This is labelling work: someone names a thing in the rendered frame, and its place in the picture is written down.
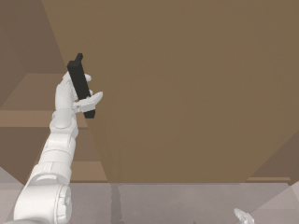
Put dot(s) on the robot right hand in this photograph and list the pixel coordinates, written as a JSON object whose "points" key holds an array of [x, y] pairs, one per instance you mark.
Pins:
{"points": [[245, 218]]}

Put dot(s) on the robot left hand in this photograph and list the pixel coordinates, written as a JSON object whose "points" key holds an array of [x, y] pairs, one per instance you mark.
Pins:
{"points": [[65, 96]]}

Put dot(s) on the robot left forearm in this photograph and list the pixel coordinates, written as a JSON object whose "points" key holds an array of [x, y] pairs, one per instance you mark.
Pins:
{"points": [[54, 166]]}

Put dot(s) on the handle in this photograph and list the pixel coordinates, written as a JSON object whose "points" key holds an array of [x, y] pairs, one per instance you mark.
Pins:
{"points": [[79, 81]]}

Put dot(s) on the robot left upper arm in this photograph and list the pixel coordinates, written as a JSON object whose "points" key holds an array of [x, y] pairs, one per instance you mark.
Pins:
{"points": [[44, 204]]}

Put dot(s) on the wardrobe door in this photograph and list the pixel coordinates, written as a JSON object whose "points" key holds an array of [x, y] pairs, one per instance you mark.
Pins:
{"points": [[194, 91], [284, 162]]}

